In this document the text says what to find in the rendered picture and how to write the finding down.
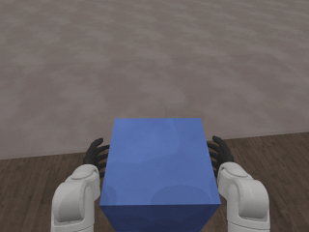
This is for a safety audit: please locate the right robot forearm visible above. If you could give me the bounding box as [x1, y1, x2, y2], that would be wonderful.
[217, 161, 270, 232]

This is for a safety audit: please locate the carton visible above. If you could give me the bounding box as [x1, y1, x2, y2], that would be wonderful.
[99, 118, 221, 232]

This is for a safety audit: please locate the robot right hand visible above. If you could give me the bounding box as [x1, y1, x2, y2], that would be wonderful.
[207, 135, 234, 178]

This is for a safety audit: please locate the left robot forearm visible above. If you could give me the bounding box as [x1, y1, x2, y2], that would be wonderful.
[50, 164, 100, 232]

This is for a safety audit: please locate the robot left hand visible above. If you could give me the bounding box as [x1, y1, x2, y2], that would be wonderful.
[82, 137, 110, 179]

